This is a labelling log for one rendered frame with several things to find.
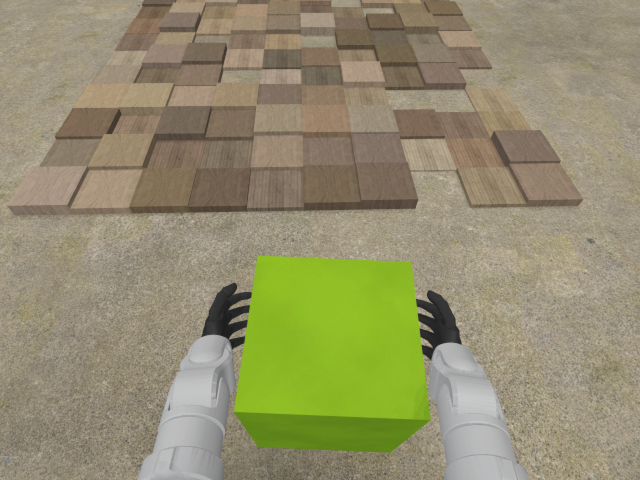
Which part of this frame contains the robot right forearm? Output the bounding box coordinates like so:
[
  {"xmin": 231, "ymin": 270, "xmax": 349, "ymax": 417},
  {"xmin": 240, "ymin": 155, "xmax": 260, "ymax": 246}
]
[{"xmin": 428, "ymin": 343, "xmax": 529, "ymax": 480}]

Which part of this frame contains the carton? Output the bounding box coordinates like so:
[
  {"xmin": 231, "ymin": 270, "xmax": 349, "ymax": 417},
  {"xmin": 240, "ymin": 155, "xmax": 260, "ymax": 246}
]
[{"xmin": 234, "ymin": 256, "xmax": 431, "ymax": 453}]

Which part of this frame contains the robot left forearm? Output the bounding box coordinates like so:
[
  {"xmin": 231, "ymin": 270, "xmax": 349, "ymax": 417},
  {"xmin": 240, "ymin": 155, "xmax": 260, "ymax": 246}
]
[{"xmin": 138, "ymin": 335, "xmax": 236, "ymax": 480}]

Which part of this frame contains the left robot hand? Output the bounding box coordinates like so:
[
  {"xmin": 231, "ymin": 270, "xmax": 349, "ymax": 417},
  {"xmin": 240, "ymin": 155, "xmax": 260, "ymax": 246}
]
[{"xmin": 202, "ymin": 283, "xmax": 252, "ymax": 350}]

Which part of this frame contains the right robot hand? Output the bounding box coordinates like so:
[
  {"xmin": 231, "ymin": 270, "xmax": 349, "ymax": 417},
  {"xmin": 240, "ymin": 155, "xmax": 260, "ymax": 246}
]
[{"xmin": 416, "ymin": 290, "xmax": 462, "ymax": 360}]

